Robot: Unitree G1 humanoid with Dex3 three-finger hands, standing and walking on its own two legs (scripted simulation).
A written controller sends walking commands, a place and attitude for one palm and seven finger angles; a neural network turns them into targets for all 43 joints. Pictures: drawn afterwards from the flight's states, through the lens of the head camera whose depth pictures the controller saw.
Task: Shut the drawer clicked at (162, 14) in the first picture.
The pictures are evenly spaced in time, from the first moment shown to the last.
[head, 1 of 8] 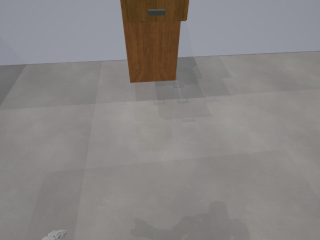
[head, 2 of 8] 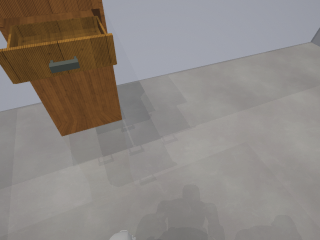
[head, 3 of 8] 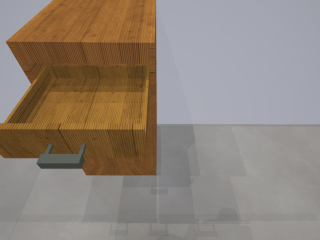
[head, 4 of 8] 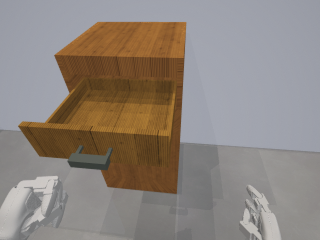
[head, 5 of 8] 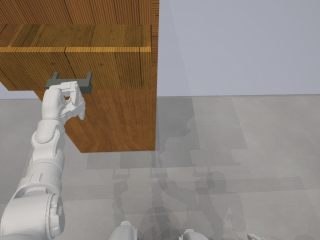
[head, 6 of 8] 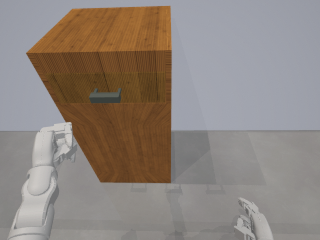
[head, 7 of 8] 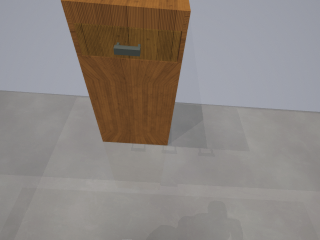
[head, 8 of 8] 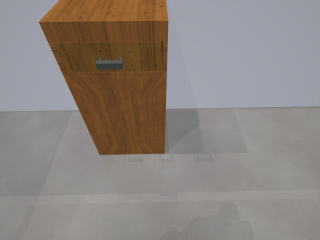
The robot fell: no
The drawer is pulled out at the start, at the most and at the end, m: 0.30 0.30 0.00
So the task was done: yes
